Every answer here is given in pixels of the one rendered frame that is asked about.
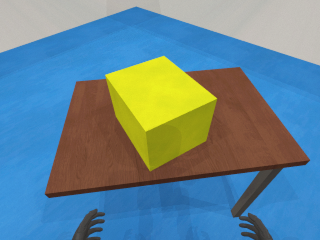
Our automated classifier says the table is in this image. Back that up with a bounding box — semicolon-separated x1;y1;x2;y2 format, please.
44;67;310;218

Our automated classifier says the carton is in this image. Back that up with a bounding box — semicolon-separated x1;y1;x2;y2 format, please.
105;56;217;171

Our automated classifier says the left robot hand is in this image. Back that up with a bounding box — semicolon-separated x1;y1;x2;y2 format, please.
72;208;105;240

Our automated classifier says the right robot hand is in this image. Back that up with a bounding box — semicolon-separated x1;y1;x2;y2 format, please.
239;213;273;240

